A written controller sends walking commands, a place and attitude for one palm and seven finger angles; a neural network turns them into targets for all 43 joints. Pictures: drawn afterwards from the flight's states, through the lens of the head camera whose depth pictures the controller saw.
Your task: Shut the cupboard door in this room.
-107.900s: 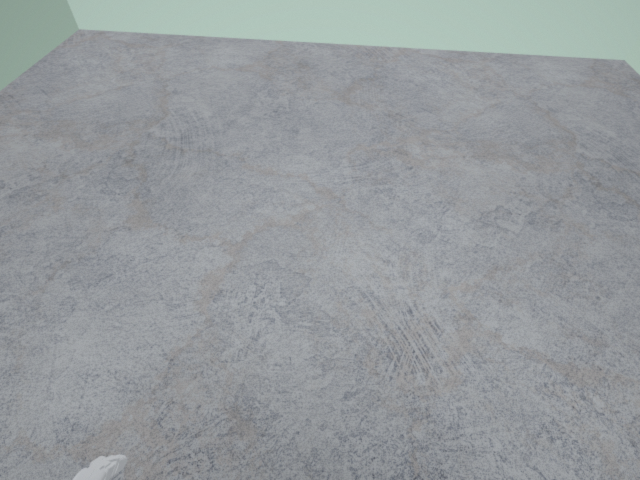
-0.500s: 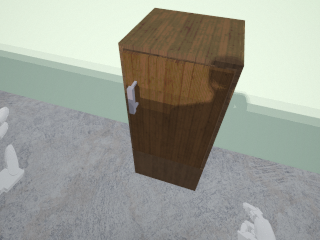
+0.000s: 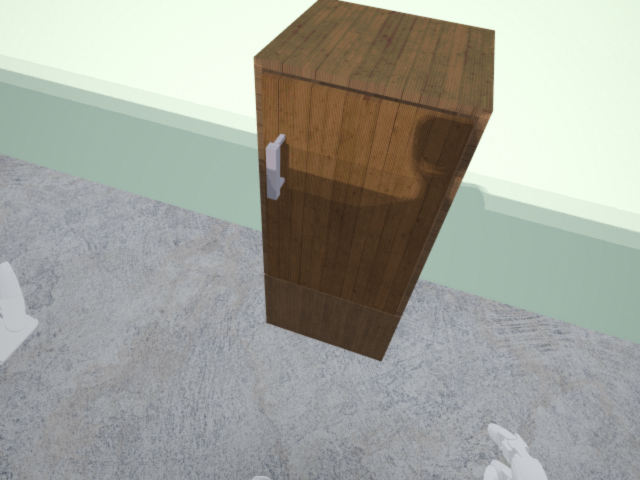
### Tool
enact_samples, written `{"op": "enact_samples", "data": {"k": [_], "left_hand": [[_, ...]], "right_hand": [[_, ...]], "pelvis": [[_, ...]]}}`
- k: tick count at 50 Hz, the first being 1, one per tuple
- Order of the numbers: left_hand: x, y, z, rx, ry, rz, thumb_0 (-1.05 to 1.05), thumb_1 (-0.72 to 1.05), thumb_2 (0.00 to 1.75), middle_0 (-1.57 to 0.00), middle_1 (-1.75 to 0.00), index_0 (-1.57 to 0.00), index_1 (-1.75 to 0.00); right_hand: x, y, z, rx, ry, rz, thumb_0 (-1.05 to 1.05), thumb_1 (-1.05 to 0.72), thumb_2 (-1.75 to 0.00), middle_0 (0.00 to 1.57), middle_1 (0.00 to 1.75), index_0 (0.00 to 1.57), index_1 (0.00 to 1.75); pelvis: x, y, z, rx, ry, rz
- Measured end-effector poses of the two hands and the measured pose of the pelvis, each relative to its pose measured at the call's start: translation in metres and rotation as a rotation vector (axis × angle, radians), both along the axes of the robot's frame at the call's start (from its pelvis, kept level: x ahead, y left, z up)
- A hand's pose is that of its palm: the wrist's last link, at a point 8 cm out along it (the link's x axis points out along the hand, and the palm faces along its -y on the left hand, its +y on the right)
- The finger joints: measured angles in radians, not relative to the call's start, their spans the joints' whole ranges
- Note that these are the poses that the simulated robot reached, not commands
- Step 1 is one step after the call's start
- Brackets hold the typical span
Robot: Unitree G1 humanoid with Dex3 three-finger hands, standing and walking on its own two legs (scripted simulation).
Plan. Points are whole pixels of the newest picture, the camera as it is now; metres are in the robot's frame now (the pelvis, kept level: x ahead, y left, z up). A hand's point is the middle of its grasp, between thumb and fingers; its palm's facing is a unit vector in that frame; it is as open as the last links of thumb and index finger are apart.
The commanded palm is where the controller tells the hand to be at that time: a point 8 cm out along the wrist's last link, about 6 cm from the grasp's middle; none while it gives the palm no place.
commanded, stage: step back with the hand held close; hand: left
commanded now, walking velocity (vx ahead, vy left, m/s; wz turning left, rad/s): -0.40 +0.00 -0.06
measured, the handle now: (277, 166) +0.69 +0.10 -0.01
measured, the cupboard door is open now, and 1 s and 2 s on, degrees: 0 0 0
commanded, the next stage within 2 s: stop stepping back and stand still in 0.24 s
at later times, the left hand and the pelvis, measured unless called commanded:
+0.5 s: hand out of the picture +0.10 +0.28 +0.19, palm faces +0.47 -0.79 -0.39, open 7.4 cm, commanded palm +0.05 +0.31 +0.19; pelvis -0.08 +0.01 +0.00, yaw +1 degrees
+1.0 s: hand out of the picture +0.08 +0.31 +0.17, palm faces +0.48 -0.82 -0.32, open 7.4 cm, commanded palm +0.02 +0.34 +0.19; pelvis -0.13 +0.05 +0.00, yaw -2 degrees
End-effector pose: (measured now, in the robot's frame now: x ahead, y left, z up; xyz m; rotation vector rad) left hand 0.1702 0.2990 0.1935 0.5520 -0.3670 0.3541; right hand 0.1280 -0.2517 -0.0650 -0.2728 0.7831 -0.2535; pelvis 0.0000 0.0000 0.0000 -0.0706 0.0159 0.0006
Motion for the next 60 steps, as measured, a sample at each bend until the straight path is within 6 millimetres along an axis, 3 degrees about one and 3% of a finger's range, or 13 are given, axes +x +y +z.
{"op": "enact_samples", "data": {"k": [7, 11, 15, 19, 23, 27, 30, 36, 39, 42, 45, 51, 60], "left_hand": [[-0.030, 0.013, 0.002, 0.039, -0.005, 0.048, 0.01, 0.88, 0.90, -0.22, -0.31, -0.21, -0.30], [-0.046, 0.000, -0.005, -0.007, 0.000, 0.024, 0.01, 0.89, 0.90, -0.21, -0.31, -0.21, -0.30], [-0.063, -0.022, -0.001, -0.029, -0.018, -0.066, 0.01, 0.89, 0.90, -0.21, -0.31, -0.21, -0.30], [-0.088, -0.024, 0.010, 0.017, -0.048, -0.097, 0.01, 0.88, 0.90, -0.22, -0.31, -0.22, -0.30], [-0.107, 0.000, 0.015, 0.014, -0.075, -0.021, 0.01, 0.88, 0.90, -0.22, -0.31, -0.22, -0.30], [-0.110, 0.032, 0.002, -0.068, -0.065, 0.071, 0.01, 0.88, 0.90, -0.22, -0.31, -0.22, -0.30], [-0.111, 0.043, -0.011, -0.123, 0.013, 0.109, 0.01, 0.89, 0.90, -0.21, -0.31, -0.21, -0.30], [-0.126, 0.018, 0.001, -0.097, 0.072, -0.001, 0.02, 0.89, 0.90, -0.21, -0.30, -0.21, -0.30], [-0.137, 0.008, 0.010, -0.017, 0.066, -0.063, 0.01, 0.89, 0.90, -0.21, -0.31, -0.21, -0.30], [-0.145, 0.014, 0.013, 0.004, 0.054, -0.060, 0.01, 0.88, 0.90, -0.22, -0.31, -0.21, -0.30], [-0.147, 0.031, 0.007, -0.040, 0.018, 0.001, 0.01, 0.88, 0.90, -0.22, -0.31, -0.22, -0.30], [-0.129, 0.053, -0.013, -0.142, -0.020, 0.067, 0.01, 0.89, 0.90, -0.21, -0.31, -0.21, -0.30], [-0.116, 0.024, 0.005, -0.013, 0.076, -0.044, 0.01, 0.89, 0.90, -0.21, -0.31, -0.21, -0.30]], "right_hand": [[0.001, 0.009, 0.000, -0.006, -0.019, 0.071, 0.01, -0.91, -0.90, 0.20, 0.30, 0.20, 0.30], [0.004, 0.013, -0.002, 0.010, -0.044, 0.119, 0.01, -0.91, -0.90, 0.20, 0.30, 0.20, 0.30], [-0.006, 0.016, 0.005, 0.043, -0.104, 0.117, 0.01, -0.91, -0.90, 0.20, 0.30, 0.21, 0.30], [-0.028, 0.016, 0.016, 0.049, -0.146, 0.090, 0.01, -0.91, -0.90, 0.21, 0.30, 0.21, 0.30], [-0.057, 0.013, 0.019, 0.009, -0.115, 0.061, 0.01, -0.90, -0.90, 0.21, 0.30, 0.21, 0.30], [-0.086, 0.014, 0.009, -0.024, -0.048, 0.031, 0.01, -0.91, -0.90, 0.20, 0.30, 0.20, 0.30], [-0.107, 0.024, 0.011, -0.010, -0.018, 0.016, 0.01, -0.91, -0.90, 0.20, 0.30, 0.20, 0.30], [-0.137, 0.046, 0.018, 0.041, -0.023, 0.041, 0.01, -0.91, -0.90, 0.20, 0.30, 0.20, 0.30], [-0.144, 0.048, 0.008, 0.054, -0.033, 0.050, 0.01, -0.90, -0.90, 0.20, 0.30, 0.21, 0.30], [-0.154, 0.047, -0.003, 0.063, -0.005, 0.021, 0.01, -0.90, -0.90, 0.21, 0.30, 0.21, 0.30], [-0.164, 0.046, -0.007, 0.056, 0.026, -0.010, 0.01, -0.90, -0.90, 0.21, 0.30, 0.21, 0.30], [-0.167, 0.047, -0.015, 0.010, 0.026, -0.034, 0.01, -0.91, -0.90, 0.20, 0.30, 0.20, 0.30], [-0.152, 0.067, -0.003, 0.098, -0.025, -0.004, 0.01, -0.91, -0.90, 0.20, 0.30, 0.20, 0.30]], "pelvis": [[-0.015, -0.004, -0.002, -0.013, 0.065, 0.031], [-0.042, -0.009, -0.003, -0.002, 0.068, -0.015], [-0.066, -0.013, -0.003, -0.014, 0.022, -0.015], [-0.079, -0.013, -0.002, 0.000, -0.003, -0.001], [-0.079, -0.002, 0.002, 0.021, -0.005, -0.014], [-0.091, 0.014, 0.002, 0.001, -0.011, 0.012], [-0.103, 0.020, 0.010, 0.008, -0.009, -0.003], [-0.126, 0.020, 0.020, 0.028, 0.011, -0.018], [-0.139, 0.022, 0.011, 0.047, 0.007, -0.036], [-0.143, 0.027, 0.007, 0.036, -0.018, -0.052], [-0.138, 0.033, 0.005, 0.043, -0.029, -0.064], [-0.135, 0.048, -0.004, 0.054, -0.045, -0.045], [-0.131, 0.039, 0.009, 0.064, -0.009, -0.072]]}}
